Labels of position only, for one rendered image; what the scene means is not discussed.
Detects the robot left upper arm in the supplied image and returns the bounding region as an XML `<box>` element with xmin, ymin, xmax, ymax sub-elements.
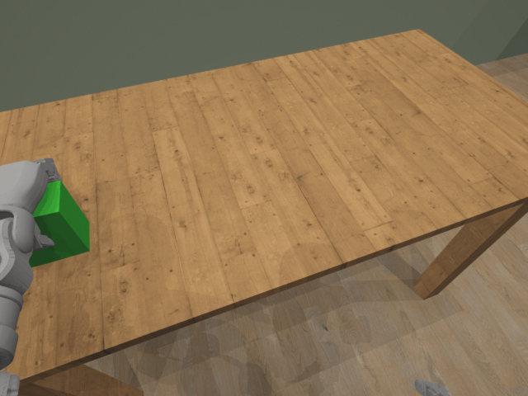
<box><xmin>0</xmin><ymin>370</ymin><xmax>20</xmax><ymax>396</ymax></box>

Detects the right robot hand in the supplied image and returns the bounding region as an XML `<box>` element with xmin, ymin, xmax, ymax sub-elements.
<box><xmin>415</xmin><ymin>379</ymin><xmax>450</xmax><ymax>396</ymax></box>

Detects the left robot hand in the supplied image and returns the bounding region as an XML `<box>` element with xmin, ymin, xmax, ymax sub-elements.
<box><xmin>0</xmin><ymin>158</ymin><xmax>61</xmax><ymax>251</ymax></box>

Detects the table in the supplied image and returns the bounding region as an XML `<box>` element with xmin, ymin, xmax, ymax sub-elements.
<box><xmin>0</xmin><ymin>29</ymin><xmax>528</xmax><ymax>396</ymax></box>

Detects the sponge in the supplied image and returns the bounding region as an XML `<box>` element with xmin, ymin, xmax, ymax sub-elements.
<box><xmin>29</xmin><ymin>181</ymin><xmax>90</xmax><ymax>267</ymax></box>

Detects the robot left forearm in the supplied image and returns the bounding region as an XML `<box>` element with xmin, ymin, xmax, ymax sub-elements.
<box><xmin>0</xmin><ymin>205</ymin><xmax>35</xmax><ymax>370</ymax></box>

